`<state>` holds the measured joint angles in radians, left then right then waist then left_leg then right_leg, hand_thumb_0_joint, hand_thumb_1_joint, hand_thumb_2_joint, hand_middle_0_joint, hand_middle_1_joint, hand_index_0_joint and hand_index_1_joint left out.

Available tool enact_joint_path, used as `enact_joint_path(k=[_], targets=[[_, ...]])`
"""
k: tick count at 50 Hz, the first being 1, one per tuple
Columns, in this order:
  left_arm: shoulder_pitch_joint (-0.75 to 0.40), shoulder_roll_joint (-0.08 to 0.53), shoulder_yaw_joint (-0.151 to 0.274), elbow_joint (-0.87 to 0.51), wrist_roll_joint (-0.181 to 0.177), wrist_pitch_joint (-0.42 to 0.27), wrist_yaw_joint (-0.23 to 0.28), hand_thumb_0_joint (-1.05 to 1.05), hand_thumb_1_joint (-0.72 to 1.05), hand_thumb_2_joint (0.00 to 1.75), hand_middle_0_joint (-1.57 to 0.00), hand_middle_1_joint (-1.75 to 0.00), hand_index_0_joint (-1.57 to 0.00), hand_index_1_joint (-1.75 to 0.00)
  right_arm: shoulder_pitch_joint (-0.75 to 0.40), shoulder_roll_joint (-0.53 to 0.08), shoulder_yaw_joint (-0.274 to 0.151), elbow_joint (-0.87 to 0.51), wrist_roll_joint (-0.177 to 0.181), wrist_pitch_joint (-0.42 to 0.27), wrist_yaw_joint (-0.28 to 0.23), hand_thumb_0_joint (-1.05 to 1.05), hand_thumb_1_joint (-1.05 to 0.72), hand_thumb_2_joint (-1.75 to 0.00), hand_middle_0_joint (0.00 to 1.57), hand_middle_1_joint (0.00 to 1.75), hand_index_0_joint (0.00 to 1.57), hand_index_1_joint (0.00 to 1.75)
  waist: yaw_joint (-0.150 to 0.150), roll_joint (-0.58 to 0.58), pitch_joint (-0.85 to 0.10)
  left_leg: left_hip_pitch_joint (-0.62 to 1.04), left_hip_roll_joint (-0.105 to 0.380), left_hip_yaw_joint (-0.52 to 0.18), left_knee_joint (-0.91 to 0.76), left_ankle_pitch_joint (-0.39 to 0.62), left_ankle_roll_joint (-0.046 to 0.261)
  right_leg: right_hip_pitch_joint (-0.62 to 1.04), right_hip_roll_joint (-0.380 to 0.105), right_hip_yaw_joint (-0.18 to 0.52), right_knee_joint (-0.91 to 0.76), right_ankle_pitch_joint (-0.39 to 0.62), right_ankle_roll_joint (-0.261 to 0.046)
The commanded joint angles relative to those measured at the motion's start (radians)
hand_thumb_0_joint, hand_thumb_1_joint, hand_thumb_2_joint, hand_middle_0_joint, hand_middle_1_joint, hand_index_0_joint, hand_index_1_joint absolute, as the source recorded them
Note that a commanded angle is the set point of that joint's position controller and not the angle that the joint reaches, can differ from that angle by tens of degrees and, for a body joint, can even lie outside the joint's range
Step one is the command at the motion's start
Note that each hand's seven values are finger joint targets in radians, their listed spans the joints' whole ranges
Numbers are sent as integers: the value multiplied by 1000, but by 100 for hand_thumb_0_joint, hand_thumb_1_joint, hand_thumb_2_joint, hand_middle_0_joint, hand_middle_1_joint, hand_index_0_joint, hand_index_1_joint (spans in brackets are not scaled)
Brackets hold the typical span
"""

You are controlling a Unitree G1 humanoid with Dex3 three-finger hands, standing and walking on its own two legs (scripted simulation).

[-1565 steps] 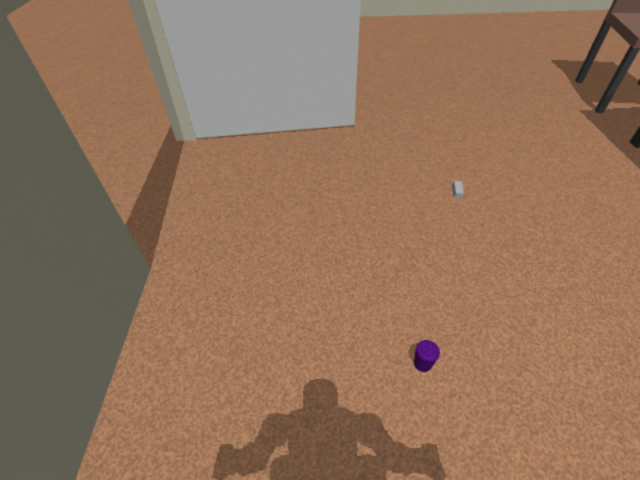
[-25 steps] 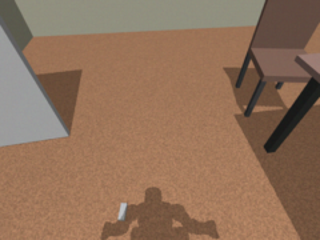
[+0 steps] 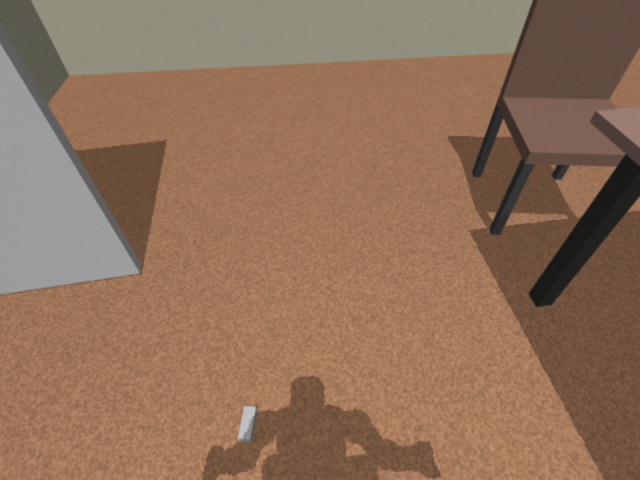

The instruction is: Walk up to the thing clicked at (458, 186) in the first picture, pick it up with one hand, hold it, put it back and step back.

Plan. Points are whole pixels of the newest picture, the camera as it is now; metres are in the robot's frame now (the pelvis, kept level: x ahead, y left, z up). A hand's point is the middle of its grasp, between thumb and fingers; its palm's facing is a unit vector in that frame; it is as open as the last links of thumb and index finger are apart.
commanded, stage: stand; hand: left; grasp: from above
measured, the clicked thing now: (247, 423) +0.42 +0.26 -0.77
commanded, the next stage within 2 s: rise first in 0.60 s
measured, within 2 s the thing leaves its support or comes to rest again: neither
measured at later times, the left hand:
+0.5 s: hand out of the picture +0.07 +0.25 -0.16, palm faces -0.04 -0.94 -0.35, open 7.3 cm
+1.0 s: hand out of the picture +0.14 +0.25 -0.17, palm faces -0.05 -0.93 -0.37, open 9.6 cm
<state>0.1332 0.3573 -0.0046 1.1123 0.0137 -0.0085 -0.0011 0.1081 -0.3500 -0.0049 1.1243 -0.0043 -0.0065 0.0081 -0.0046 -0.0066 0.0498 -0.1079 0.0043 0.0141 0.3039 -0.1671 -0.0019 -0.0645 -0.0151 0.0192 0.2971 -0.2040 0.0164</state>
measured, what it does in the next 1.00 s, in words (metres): stands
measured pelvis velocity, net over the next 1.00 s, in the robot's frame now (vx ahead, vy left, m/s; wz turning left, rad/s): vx -0.02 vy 0.00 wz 0.01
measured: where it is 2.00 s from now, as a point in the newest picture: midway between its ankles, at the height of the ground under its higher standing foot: outside the picture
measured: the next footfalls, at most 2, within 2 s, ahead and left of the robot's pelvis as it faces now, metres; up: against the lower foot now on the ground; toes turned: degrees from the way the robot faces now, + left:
none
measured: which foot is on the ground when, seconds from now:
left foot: down 0.00-1.00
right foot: down 0.00-1.00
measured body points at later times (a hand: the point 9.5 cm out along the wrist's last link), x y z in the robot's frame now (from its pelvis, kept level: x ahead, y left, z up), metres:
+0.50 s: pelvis +0.00 +0.00 +0.00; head +0.01 +0.00 +0.45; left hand +0.07 +0.30 -0.13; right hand +0.07 -0.30 -0.13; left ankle +0.00 +0.12 -0.75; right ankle -0.03 -0.13 -0.75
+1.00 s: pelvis -0.02 +0.00 -0.03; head +0.04 +0.01 +0.42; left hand +0.15 +0.30 -0.15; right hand +0.09 -0.26 -0.15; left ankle +0.00 +0.12 -0.75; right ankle -0.03 -0.13 -0.75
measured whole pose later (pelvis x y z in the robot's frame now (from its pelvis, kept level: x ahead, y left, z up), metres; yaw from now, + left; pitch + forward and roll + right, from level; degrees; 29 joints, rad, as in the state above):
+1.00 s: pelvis -0.02 +0.00 -0.03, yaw +1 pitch +8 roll -1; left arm -0.01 0.34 0.14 0.96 0.14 0.03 -0.02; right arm 0.24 -0.25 -0.02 0.74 0.03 -0.04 -0.01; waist -0.03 -0.01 -0.01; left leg -0.49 0.01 0.00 0.65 -0.30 0.00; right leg -0.44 -0.01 0.01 0.64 -0.34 0.01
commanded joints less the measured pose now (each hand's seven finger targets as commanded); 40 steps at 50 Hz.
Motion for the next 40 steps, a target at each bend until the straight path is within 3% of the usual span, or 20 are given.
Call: enact_joint_path(k=[1,12,16,26,31,33,35,36,37,38,39,40], targets=[[-18,203,39,-57,-4,-23,13,0,90,90,-20,-30,-20,-30,-39,-216,-42,-52,-2,-24,-15,0,-90,-90,20,30,20,30,4,6,-65,43,130,-101,-30,169,24,-35,-113,76,-43,158,-34],[-20,207,39,-61,-4,-24,16,0,90,90,-20,-30,-20,-30,-28,-212,-40,-49,-2,-25,-17,0,-90,-90,20,30,20,30,2,13,-83,52,134,-99,-20,231,24,-15,-117,72,-27,223,-34],[-22,208,39,-59,-3,-21,16,0,90,90,-20,-30,-20,-30,-26,-214,-41,-49,-3,-22,-18,0,-90,-90,20,30,20,30,-1,9,-63,41,129,-94,-25,169,24,-28,-117,76,-39,170,-35],[-22,206,37,-65,-2,-25,15,0,90,90,-20,-30,-20,-30,-33,-218,-44,-53,-3,-25,-16,0,-90,-90,20,30,20,30,2,9,-89,58,132,-96,-18,212,24,-20,-119,72,-31,207,-35],[-22,210,37,-64,-2,-25,17,0,90,90,-20,-30,-20,-30,-24,-209,-42,-50,-3,-24,-15,0,-90,-90,20,30,20,30,-1,-4,-70,44,130,-97,-23,196,22,-27,-117,71,-36,194,-33],[-18,208,37,-61,-2,-23,17,0,90,90,-20,-30,-20,-30,-33,-215,-44,-50,-3,-21,-16,0,-90,-90,20,30,20,30,1,10,-50,29,126,-99,-33,141,23,-39,-114,72,-48,146,-31],[-21,214,39,-63,-3,-24,16,0,84,88,-21,-34,-22,-34,-24,-208,-42,-49,-2,-23,-14,0,-90,-90,20,30,20,30,-2,-4,-62,42,128,-99,-32,168,23,-32,-117,74,-42,172,-36],[-372,27,34,-414,-50,-123,30,0,79,91,-29,-42,-27,-42,-15,-44,6,-340,65,-71,-30,0,-96,-91,20,30,20,30,-110,48,-12,-101,-9,30,47,4,13,-252,12,-18,32,87,-25],[-500,87,58,-360,-49,-117,34,0,71,91,-29,-45,-25,-49,32,-75,1,-289,67,-73,-41,0,-93,-91,20,30,20,30,-77,26,-46,-90,-11,27,58,-28,14,-210,10,-27,37,44,-24],[-299,202,130,-196,-20,-80,38,0,63,87,-28,-53,-27,-57,79,-113,-24,-284,70,-65,-53,0,-95,-91,20,30,20,30,-50,-1,-25,-117,-4,23,70,-26,13,-215,22,-39,48,22,-30],[-234,204,142,-85,3,-54,25,0,55,87,-28,-59,-27,-60,91,-112,-35,-300,61,-59,-52,0,-93,-91,20,30,20,30,-44,-36,-48,-158,-11,22,110,-31,17,-228,20,-40,72,0,-33],[-315,212,146,-104,25,-52,7,0,47,89,-25,-67,-24,-67,96,-106,-40,-333,55,-60,-52,0,-95,-91,20,30,20,30,-44,-45,-76,-190,-11,18,158,-28,22,-268,22,-39,116,7,-34]])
